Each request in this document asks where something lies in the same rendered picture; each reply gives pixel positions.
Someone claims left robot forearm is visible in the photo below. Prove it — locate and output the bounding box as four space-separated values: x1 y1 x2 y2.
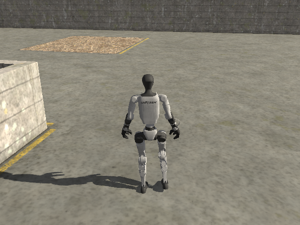
123 113 132 131

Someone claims right robot forearm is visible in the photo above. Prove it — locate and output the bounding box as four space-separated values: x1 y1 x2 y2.
168 113 178 131

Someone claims robot head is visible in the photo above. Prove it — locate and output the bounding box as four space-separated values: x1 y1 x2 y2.
141 74 156 97

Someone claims robot left thigh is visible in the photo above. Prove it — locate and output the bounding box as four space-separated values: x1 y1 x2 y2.
135 131 147 165

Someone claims left robot hand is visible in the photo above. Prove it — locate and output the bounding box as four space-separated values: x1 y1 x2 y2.
121 129 132 139

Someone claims right robot upper arm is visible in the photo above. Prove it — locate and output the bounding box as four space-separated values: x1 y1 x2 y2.
158 94 172 120

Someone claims right robot hand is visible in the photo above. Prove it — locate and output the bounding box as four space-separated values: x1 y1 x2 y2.
169 128 180 139

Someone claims left robot upper arm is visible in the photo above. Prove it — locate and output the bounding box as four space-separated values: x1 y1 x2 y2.
127 95 139 120

